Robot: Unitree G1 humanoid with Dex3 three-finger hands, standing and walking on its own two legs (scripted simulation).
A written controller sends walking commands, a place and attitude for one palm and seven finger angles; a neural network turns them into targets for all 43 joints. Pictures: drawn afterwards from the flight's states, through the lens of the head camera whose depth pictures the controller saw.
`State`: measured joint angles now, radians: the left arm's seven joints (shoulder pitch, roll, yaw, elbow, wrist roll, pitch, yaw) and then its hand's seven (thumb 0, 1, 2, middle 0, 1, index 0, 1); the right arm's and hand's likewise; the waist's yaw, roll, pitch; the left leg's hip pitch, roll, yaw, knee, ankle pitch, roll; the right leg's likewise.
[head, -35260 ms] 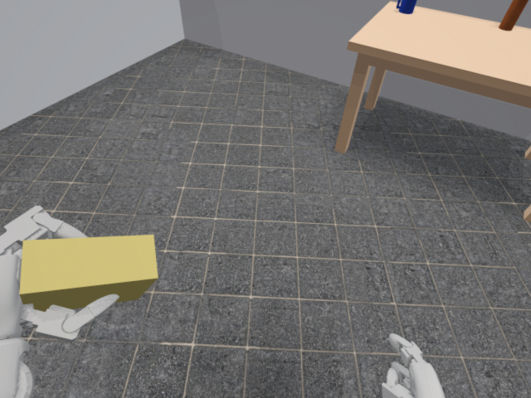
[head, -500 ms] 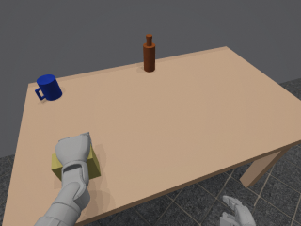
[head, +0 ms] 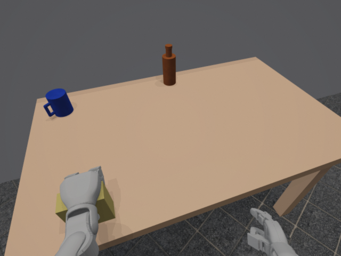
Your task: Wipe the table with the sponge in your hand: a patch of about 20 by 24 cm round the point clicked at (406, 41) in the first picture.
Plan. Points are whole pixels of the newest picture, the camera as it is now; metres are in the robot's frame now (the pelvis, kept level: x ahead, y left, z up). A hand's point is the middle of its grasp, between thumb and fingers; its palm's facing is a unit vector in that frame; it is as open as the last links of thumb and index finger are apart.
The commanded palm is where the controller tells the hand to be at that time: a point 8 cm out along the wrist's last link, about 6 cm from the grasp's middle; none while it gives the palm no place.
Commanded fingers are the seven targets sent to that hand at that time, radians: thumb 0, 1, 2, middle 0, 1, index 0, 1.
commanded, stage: wipe back along the middle lane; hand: left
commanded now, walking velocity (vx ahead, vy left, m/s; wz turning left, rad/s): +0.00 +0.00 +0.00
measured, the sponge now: (90, 209) +0.24 +0.26 -0.06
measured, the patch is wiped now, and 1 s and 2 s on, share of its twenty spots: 0.65 0.65 0.75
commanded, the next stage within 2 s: slide across to the third lane in 0.08 s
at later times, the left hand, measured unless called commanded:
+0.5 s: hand (100, 201) +0.24 +0.22 -0.01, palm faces -0.05 -0.06 -1.00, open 9.5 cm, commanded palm +0.21 +0.18 +0.04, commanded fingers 0.00 0.10 1.30 -1.20 -1.60 -1.20 -1.60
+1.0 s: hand (123, 192) +0.27 +0.16 -0.01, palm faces -0.06 -0.05 -1.00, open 9.5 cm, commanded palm +0.23 +0.13 +0.04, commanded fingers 0.00 0.10 1.30 -1.20 -1.60 -1.20 -1.60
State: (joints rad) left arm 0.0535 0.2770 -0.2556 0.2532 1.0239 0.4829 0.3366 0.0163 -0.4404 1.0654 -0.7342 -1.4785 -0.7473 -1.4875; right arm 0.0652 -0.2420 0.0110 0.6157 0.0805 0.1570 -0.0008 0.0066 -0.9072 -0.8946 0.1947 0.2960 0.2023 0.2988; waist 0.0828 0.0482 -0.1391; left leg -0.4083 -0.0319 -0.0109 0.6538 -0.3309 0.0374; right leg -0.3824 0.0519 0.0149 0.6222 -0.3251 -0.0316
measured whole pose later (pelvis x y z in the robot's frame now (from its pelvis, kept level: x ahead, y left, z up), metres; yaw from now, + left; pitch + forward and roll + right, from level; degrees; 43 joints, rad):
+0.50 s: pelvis -0.01 -0.01 +0.00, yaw +1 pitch +4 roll -1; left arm 0.01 0.24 -0.35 0.27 1.03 0.50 0.31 0.01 -0.45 1.06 -0.75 -1.46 -0.77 -1.46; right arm 0.06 -0.23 0.00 0.64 0.08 0.14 0.00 0.01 -0.91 -0.89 0.19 0.30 0.20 0.30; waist 0.10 0.07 -0.12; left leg -0.40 -0.04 -0.03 0.66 -0.32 0.03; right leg -0.38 0.05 0.00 0.64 -0.32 -0.04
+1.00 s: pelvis -0.02 -0.02 +0.00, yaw +1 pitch +4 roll +0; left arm -0.18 0.15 -0.43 0.46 1.01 0.55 0.33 0.00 -0.47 1.07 -0.77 -1.45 -0.79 -1.44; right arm 0.02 -0.23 0.00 0.67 0.08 0.18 0.02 0.01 -0.91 -0.89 0.19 0.30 0.20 0.30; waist 0.09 0.05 -0.13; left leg -0.41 -0.03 -0.04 0.64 -0.30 0.01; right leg -0.39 0.06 -0.01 0.64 -0.31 -0.06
